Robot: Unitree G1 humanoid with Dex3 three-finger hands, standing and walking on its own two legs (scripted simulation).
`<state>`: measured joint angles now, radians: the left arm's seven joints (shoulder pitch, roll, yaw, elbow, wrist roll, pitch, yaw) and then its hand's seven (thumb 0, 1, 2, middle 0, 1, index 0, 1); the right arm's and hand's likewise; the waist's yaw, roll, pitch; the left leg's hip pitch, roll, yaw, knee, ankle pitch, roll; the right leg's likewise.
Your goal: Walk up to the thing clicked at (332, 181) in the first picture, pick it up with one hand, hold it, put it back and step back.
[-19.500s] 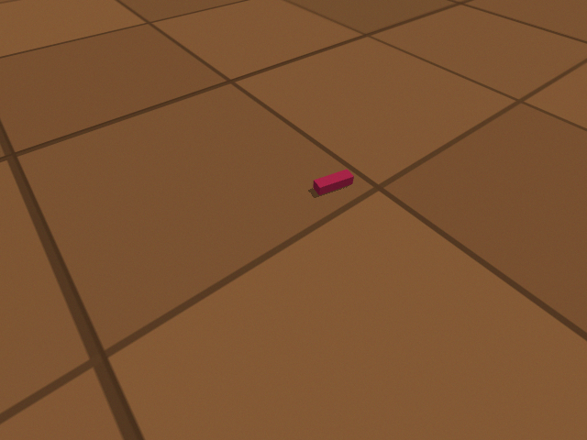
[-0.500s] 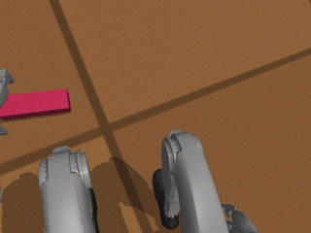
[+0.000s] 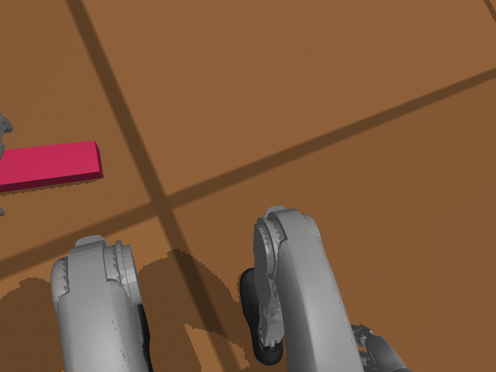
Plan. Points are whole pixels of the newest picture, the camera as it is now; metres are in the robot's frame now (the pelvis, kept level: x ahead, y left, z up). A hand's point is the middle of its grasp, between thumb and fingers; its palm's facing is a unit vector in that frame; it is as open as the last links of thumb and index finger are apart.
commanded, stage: rise first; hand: left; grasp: from above
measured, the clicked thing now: (44, 166) +0.48 +0.30 -0.29
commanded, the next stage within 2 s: approach in 1.30 s
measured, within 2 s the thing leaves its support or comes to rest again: neither
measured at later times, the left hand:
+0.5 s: hand out of the picture +0.43 +0.34 -0.18, palm faces -0.43 -0.08 -0.90, open 14.2 cm
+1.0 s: hand out of the picture +0.43 +0.34 -0.16, palm faces -0.45 -0.07 -0.89, open 14.2 cm
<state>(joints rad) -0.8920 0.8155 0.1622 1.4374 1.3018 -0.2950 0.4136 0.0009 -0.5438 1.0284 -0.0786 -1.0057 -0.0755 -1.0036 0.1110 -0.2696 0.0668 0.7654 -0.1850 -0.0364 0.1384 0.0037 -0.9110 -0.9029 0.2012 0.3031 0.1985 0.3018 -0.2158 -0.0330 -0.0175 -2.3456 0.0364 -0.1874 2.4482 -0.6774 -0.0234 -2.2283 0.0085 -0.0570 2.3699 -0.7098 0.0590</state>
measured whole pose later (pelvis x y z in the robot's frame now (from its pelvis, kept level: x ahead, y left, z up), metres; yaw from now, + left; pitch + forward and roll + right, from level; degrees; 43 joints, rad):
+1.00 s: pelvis +0.00 +0.00 +0.00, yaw +0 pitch +31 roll -9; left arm -0.93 0.85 0.14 1.46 1.31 -0.29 0.39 0.00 -0.57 1.05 -0.08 -1.01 -0.07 -1.02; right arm 0.12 -0.28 0.09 0.75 -0.18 -0.04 0.14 0.00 -0.91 -0.90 0.20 0.30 0.20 0.30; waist -0.23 -0.03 -0.01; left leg -2.35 0.03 -0.19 2.45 -0.66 -0.02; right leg -2.23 0.01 -0.06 2.36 -0.69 0.06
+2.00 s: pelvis +0.00 +0.00 +0.00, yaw -1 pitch +32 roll -9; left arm -0.98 0.80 0.15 1.51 1.29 -0.17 0.44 0.00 -0.54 1.04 -0.10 -1.03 -0.09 -1.03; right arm 0.18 -0.29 0.14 0.73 -0.18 -0.07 0.15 0.00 -0.91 -0.90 0.20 0.30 0.20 0.30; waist -0.31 -0.01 0.01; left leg -2.36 0.04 -0.20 2.45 -0.66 -0.03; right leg -2.26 0.03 -0.06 2.37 -0.67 0.06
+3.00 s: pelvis +0.00 +0.00 -0.02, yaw -4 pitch +29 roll -12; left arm -1.00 0.97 0.18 1.67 1.33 -0.26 0.55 0.00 -0.55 1.05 -0.08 -0.95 -0.06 -0.97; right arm 0.13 -0.30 0.24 0.71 -0.29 -0.16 0.21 0.00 -0.90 -0.90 0.20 0.30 0.20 0.30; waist -0.36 -0.10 0.12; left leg -2.38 0.03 -0.27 2.56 -0.71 -0.03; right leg -2.24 0.04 -0.11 2.42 -0.70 0.08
